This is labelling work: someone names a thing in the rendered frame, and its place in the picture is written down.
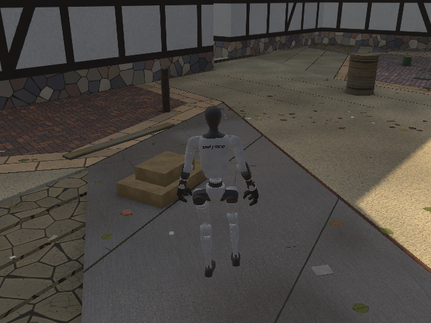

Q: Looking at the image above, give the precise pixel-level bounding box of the robot right upper arm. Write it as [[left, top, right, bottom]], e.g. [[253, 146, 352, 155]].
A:
[[228, 135, 248, 172]]

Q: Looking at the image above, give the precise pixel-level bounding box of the left robot forearm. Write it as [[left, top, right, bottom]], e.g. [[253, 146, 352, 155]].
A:
[[178, 163, 190, 189]]

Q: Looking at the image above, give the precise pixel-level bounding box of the robot left upper arm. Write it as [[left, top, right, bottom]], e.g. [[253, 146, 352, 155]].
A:
[[183, 136, 200, 173]]

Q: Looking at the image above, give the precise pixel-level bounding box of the robot head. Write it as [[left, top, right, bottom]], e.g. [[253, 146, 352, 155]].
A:
[[202, 106, 225, 139]]

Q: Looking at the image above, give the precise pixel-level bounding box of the robot left hand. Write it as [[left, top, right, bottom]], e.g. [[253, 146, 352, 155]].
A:
[[177, 187, 192, 202]]

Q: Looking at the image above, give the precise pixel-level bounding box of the left robot shin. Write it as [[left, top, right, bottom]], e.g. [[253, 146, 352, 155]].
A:
[[200, 225, 212, 268]]

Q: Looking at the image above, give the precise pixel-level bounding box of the right robot forearm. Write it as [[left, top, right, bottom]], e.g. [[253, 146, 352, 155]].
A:
[[241, 162, 256, 191]]

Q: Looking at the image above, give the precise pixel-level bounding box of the robot right hand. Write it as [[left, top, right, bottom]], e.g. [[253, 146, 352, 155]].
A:
[[243, 188, 259, 206]]

